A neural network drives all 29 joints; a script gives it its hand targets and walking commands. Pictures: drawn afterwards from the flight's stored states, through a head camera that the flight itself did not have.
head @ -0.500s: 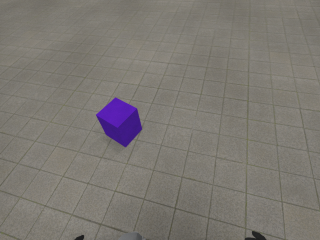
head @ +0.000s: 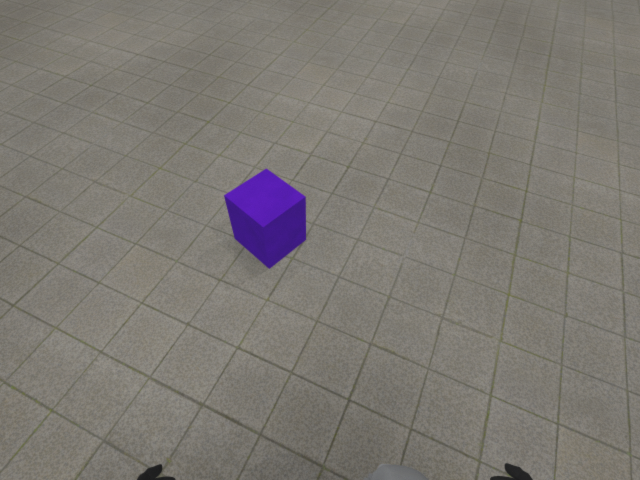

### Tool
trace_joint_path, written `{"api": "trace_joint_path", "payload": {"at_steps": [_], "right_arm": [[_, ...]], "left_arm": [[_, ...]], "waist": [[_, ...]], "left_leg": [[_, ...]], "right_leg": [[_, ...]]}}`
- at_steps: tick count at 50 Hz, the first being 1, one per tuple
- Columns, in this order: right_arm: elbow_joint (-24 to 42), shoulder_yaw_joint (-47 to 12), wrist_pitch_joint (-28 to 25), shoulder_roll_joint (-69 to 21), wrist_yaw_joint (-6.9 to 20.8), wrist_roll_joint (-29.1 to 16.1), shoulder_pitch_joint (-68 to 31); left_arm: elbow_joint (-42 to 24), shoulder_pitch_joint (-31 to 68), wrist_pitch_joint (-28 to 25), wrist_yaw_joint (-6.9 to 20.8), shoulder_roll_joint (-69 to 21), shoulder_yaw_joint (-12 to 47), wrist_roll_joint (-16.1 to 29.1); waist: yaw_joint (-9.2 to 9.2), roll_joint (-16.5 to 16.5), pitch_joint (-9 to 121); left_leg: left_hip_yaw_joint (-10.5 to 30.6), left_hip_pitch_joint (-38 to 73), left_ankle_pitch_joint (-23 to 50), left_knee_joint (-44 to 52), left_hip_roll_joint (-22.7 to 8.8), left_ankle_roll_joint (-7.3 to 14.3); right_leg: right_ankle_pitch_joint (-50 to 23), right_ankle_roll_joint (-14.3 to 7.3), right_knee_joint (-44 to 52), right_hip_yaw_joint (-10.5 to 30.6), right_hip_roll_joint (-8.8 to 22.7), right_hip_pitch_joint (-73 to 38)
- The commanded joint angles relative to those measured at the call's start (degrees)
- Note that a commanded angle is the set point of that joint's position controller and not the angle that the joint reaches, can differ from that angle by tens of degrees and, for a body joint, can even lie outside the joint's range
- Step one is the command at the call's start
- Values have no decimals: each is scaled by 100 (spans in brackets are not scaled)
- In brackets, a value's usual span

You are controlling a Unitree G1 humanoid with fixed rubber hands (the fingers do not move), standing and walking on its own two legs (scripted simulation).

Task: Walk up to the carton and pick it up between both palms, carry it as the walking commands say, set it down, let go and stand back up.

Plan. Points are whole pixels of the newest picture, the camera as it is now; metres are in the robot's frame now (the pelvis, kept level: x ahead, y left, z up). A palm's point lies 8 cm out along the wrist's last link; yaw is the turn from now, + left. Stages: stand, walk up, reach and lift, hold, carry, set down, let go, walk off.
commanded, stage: walk up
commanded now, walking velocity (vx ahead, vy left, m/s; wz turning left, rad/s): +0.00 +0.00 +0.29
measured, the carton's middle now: (267, 219) +1.05 +0.19 -0.65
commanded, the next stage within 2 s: none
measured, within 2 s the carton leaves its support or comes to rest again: neither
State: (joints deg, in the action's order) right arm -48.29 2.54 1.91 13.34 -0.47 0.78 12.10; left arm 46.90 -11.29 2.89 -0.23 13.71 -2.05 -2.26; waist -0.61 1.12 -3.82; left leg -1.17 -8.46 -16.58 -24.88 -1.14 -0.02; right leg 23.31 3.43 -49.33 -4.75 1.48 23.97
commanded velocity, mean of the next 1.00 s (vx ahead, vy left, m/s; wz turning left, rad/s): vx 0.05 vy -0.11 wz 0.10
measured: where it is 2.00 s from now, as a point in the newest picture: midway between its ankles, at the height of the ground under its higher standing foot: (387, 472)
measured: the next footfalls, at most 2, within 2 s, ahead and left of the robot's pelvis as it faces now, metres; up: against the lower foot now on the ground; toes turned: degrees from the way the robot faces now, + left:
right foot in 0.20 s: +0.02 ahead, -0.14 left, +0.00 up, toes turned -3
left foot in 0.62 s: -0.09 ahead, +0.09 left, +0.00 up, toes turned +12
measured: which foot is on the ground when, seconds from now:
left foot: down 0.00-0.22, up 0.24-0.60, down 0.62-0.96, up 0.98-1.00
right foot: up 0.00-0.18, down 0.20-0.60, up 0.62-0.92, down 0.94-1.00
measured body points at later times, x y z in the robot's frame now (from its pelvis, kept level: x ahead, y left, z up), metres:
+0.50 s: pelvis -0.05 -0.07 +0.00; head -0.02 -0.09 +0.45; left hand +0.00 +0.20 -0.11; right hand +0.07 -0.31 -0.15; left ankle -0.11 +0.09 -0.69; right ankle -0.02 -0.14 -0.74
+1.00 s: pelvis -0.01 -0.19 -0.02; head +0.05 -0.20 +0.42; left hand +0.11 +0.09 -0.14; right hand +0.08 -0.50 -0.16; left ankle -0.13 +0.04 -0.70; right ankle +0.05 -0.32 -0.74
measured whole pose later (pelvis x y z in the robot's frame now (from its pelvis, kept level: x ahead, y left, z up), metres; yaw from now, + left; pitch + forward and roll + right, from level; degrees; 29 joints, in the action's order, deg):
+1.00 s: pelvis -0.01 -0.19 -0.02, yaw +5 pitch +3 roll +0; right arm -50.8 6.1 2.5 21.7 -1.5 1.3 12.9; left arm 45.5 -5.1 2.6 2.8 15.1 -3.3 -0.8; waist -0.1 -2.5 -5.4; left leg 3.1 -18.1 -30.1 -51.0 -12.6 -5.3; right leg 15.1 1.2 -39.3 -2.2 3.1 26.1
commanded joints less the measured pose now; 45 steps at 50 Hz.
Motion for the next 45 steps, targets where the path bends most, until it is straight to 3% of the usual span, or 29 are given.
{"api": "trace_joint_path", "payload": {"at_steps": [1,4,6,8,9,10,11,12,13,14,15,17,18,22,25,27,28,29,30,31,32,33,34,36,38,39,41,42,45], "right_arm": [[297,281,-96,1078,-24,3,-117],[201,304,-83,1196,-20,-2,177],[172,325,-55,1293,-16,-7,227],[166,314,-38,1284,1,-37,179],[175,258,-52,1120,9,-54,163],[176,151,-87,786,8,-47,218],[288,4,-93,386,-1,-37,180],[349,-1,-16,460,-46,0,-23],[375,31,50,551,-58,24,-162],[273,42,49,505,-37,59,-28],[191,121,69,629,27,17,150],[102,117,101,525,48,18,196],[90,174,130,636,79,-12,221],[161,123,173,511,88,2,-121],[138,49,139,358,51,-1,-130],[89,49,95,349,20,-21,-22],[-104,152,68,574,-45,-84,452],[-504,324,73,917,-162,-156,1270],[-629,476,61,1390,-197,-127,1737],[-525,564,-18,1757,-198,-6,1852],[-460,739,-16,2268,-289,68,1379],[-183,526,-49,1849,-254,-12,531],[-210,473,-97,1550,-227,-68,157],[-56,464,-160,1347,-162,-57,-510],[-297,518,-228,1470,-146,-12,219],[-386,595,-245,1548,-137,51,273],[-312,553,-232,1585,-104,45,353],[-335,585,-196,1698,-123,43,447],[-180,589,-121,1891,-124,42,311]], "left_arm": [[-436,73,-61,-6,395,-91,-40],[-552,316,-67,-23,324,-60,-12],[-575,258,-81,-39,292,-49,22],[-482,-30,-136,-65,199,-44,41],[-358,-305,-176,-74,163,-56,40],[-270,-491,-224,-82,373,-133,5],[-221,-463,-223,-72,764,-226,-6],[-177,-535,-201,-43,1032,-283,1],[-179,-472,-212,-51,1026,-262,42],[-186,-202,-221,-69,771,-189,65],[-344,46,-221,-89,772,-235,-3],[-288,87,-220,-76,533,-160,-59],[-356,68,-212,-88,631,-228,-125],[-288,-358,-205,-97,710,-286,-150],[-224,-440,-190,-77,718,-286,-100],[-126,-448,-159,-60,761,-308,-66],[-124,-350,-83,-4,876,-366,-131],[-287,31,-33,102,803,-332,-299],[-415,128,-15,147,441,-245,-345],[-633,270,-22,191,75,-190,-420],[-651,175,-34,197,116,-315,-500],[-735,304,-29,208,439,-305,-208],[-630,116,-45,248,536,-319,-206],[-340,-259,-44,358,619,-316,-85],[-420,235,11,404,353,-253,-221],[-392,355,5,424,347,-276,-169],[-486,631,11,430,327,-177,68],[-522,766,44,440,352,-179,75],[-567,701,77,396,461,-201,270]], "waist": [[86,-1042,378],[254,-1167,440],[260,-1293,492],[105,-1185,647],[-1,-1043,870],[-62,-599,1089],[-135,606,1111],[-260,1134,865],[-243,986,602],[-58,734,527],[44,847,467],[129,760,519],[104,843,511],[-108,902,419],[-124,916,519],[-35,1021,625],[202,1371,707],[616,1288,571],[849,2,373],[829,-1045,96],[639,-1471,-147],[376,-1188,-279],[62,-859,-266],[-197,-1318,-218],[136,-1263,-190],[174,-1408,-164],[267,-1606,-48],[313,-1663,-39],[186,-1796,246]], "left_leg": [[963,422,4022,403,-1353,686],[1143,344,3924,313,-1289,663],[1342,277,3766,270,-1333,627],[1317,43,3420,63,-1234,447],[1181,-153,2908,-85,-1080,260],[981,-594,1904,-349,-772,33],[311,-1214,452,-1087,-96,-247],[46,-1574,-1391,-1899,123,-276],[301,-1788,-1833,-2636,4,-276],[438,-1706,-1537,-2772,-118,-301],[314,-1705,-1104,-3130,-146,-325],[219,-1306,-778,-3128,-129,-387],[114,-1398,-709,-3203,-98,-407],[8,-1519,-754,-2338,-68,-399],[-118,-1193,-858,-1588,0,-368],[-302,-767,-815,-1018,91,-294],[-617,-104,-476,-453,107,-153],[-677,1173,-177,136,-158,-53],[344,1856,-683,664,-1016,124],[2307,1506,-1351,1241,-2391,365],[3374,638,-1422,1989,-3572,1084],[2837,-153,-820,1767,-3195,1117],[2338,-430,-623,1546,-2604,772],[836,-292,148,1298,-1944,471],[773,-226,1518,1189,-1859,386],[541,-8,1941,1105,-1881,387],[178,-2,2177,924,-1770,315],[230,5,2236,894,-1869,317],[209,32,2106,433,-2035,213]], "right_leg": [[-85,39,-39,205,65,325],[-53,-13,696,121,-70,-35],[-124,-48,1196,77,-128,-264],[-772,-104,2197,-70,-100,-898],[-1314,-154,2697,-77,68,-1460],[-1906,-254,2831,266,548,-2084],[-2792,-707,2942,1179,1496,-2227],[-3270,-1258,3116,2058,2082,-1798],[-3428,-1396,3143,2141,2100,-1575],[-3185,-1305,3233,1749,1934,-1450],[-2812,-1201,3269,1204,1872,-1338],[-2890,-1062,3326,925,1495,-946],[-2610,-1100,3291,759,1528,-1004],[-1688,-1127,3411,1001,1573,-1245],[-1540,-1087,3421,1101,1534,-1267],[-1272,-1060,3342,1014,1361,-1089],[-99,-994,3170,565,940,-627],[750,-808,2759,174,764,631],[689,-551,1573,-193,405,1806],[340,-272,-200,-4,86,2660],[403,-52,-949,519,261,3019],[-96,-34,-1430,1030,603,2191],[-625,-26,-1450,1173,641,1682],[-829,19,-1301,817,613,1369],[-779,57,-625,636,495,1134],[-787,73,-301,564,494,1097],[-790,38,489,292,403,546],[-674,41,643,175,331,436],[-595,-6,1182,21,232,-81]]}}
